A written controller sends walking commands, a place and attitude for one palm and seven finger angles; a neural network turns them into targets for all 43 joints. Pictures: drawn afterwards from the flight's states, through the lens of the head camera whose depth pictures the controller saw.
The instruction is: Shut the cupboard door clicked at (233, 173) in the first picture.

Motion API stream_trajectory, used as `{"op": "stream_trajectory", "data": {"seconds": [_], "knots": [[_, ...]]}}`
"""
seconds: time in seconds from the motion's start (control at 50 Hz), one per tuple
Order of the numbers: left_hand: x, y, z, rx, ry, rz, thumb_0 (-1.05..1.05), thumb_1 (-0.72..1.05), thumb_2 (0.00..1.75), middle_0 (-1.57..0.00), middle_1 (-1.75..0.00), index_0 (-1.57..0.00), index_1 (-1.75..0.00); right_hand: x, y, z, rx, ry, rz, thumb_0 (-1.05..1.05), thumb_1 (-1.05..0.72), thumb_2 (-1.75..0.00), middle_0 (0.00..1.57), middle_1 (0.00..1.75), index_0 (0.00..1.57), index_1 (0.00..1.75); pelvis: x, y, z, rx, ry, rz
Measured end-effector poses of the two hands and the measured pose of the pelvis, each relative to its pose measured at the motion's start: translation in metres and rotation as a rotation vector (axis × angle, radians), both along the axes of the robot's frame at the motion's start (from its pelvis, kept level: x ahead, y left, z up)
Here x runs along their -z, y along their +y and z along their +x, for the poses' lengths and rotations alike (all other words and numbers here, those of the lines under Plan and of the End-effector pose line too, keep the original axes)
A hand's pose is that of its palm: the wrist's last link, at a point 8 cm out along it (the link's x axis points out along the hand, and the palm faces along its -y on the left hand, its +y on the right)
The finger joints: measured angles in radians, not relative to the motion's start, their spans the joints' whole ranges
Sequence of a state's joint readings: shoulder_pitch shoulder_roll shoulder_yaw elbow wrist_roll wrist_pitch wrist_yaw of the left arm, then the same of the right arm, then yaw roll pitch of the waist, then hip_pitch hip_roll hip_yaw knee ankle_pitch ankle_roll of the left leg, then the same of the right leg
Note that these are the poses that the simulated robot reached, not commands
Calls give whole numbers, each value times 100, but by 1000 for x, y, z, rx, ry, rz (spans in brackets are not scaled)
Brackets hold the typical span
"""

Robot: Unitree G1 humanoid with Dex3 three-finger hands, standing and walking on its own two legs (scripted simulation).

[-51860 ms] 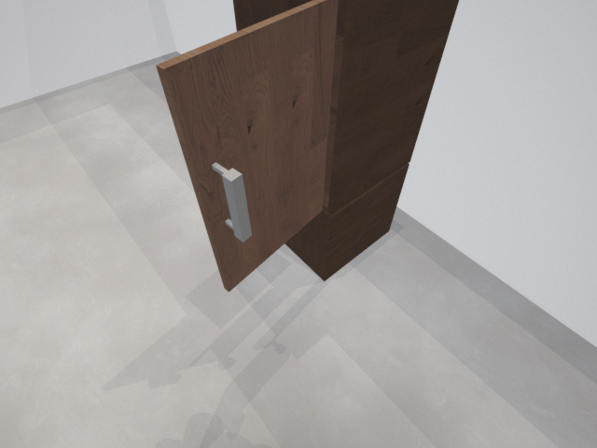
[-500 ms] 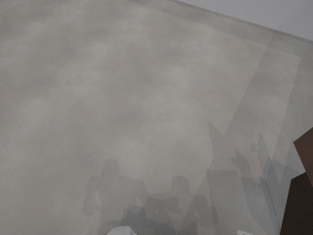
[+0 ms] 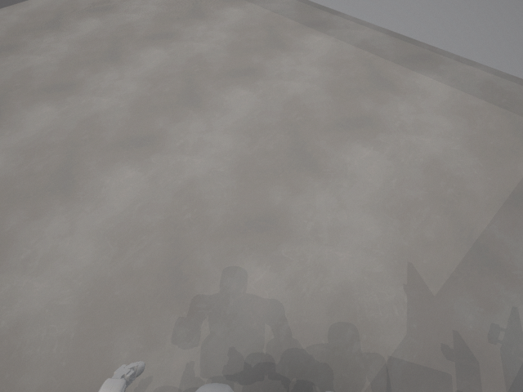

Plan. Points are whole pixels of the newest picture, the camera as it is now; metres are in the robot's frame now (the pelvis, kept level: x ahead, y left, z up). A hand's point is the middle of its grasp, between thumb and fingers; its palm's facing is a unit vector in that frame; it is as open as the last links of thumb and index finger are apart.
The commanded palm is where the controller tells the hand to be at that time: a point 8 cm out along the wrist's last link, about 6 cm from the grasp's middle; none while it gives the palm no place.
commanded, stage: walk to a spot facing it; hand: left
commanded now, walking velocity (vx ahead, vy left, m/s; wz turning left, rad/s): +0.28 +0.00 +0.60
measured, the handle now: out of the picture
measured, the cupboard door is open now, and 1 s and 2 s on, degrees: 31 31 31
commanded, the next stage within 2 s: turn to face it in 0.40 s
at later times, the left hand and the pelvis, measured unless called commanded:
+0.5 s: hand out of the picture +0.14 +0.27 -0.17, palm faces +0.34 -0.91 -0.23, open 7.4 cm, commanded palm none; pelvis +0.17 +0.06 +0.00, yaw +18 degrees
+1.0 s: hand (148, 289) +0.33 +0.26 -0.16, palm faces +0.19 -0.96 -0.21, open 7.2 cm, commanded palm none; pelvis +0.30 +0.06 +0.01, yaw +9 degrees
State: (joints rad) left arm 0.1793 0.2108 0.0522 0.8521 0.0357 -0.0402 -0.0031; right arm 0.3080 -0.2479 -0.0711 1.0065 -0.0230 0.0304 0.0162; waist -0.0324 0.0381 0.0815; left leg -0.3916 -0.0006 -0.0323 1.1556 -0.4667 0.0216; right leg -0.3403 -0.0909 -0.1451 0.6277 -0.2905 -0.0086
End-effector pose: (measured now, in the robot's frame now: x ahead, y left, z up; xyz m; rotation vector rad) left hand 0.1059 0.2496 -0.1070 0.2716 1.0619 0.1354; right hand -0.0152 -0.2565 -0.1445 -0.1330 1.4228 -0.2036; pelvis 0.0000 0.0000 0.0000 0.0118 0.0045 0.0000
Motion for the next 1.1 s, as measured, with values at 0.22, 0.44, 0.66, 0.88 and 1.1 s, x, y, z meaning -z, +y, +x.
{"op": "stream_trajectory", "data": {"seconds": [0.22,0.44,0.66,0.88,1.1], "knots": [[22,-17,-65,-279,255,-116,1,91,90,-20,-30,-20,-30,-37,26,238,-297,-257,-5,1,-91,-90,19,30,20,30,-12,5,76,-173,8,-17],[48,46,-35,-438,320,-117,1,91,90,-20,-30,-20,-30,-38,106,375,-505,-398,-31,0,-91,-89,19,30,20,30,8,50,151,-286,-11,-24],[4,81,130,-389,42,-50,1,91,90,-19,-30,-20,-30,-28,111,365,-422,-170,13,1,-91,-89,20,30,21,30,-15,58,229,-338,-1,-16],[22,35,198,-290,151,-96,0,92,90,-20,-30,-20,-30,-5,85,389,-246,-93,9,1,-91,-89,20,30,20,30,-4,51,290,-211,-11,-10],[34,81,219,-228,202,-98,0,92,90,-20,-30,-21,-30,-29,98,426,-191,-261,-72,0,-91,-89,20,30,20,30,-2,81,301,-88,8,-27]]}}
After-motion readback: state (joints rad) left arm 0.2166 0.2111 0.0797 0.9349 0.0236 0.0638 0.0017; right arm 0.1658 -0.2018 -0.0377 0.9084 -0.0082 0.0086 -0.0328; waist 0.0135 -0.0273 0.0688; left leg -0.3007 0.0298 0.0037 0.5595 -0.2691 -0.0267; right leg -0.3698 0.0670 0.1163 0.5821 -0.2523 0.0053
